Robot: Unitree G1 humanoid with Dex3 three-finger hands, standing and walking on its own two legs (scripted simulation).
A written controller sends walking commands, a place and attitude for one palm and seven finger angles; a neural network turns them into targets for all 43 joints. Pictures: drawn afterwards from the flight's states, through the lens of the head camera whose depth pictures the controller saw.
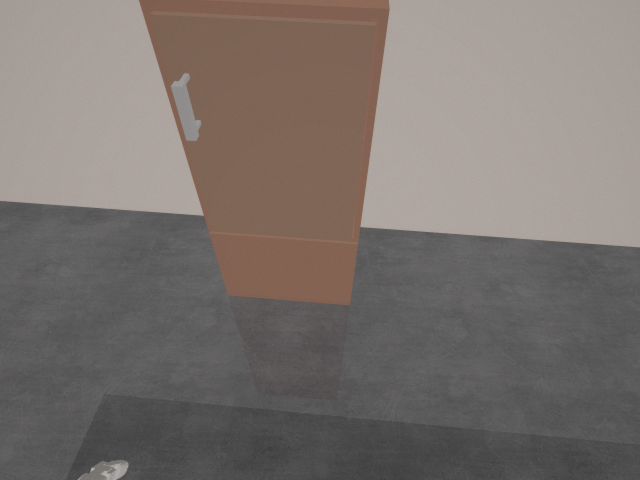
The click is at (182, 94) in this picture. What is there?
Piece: cupboard door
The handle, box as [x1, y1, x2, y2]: [171, 73, 200, 140]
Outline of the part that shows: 184,73 178,81 173,82 171,88 186,140 196,140 198,136 197,130 200,125 200,120 194,120 185,85 189,78 189,75 187,73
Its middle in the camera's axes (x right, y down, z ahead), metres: -0.28 -0.28 +0.82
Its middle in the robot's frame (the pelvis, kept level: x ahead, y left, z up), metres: +0.79 +0.33 +0.04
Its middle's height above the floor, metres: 0.81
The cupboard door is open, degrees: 0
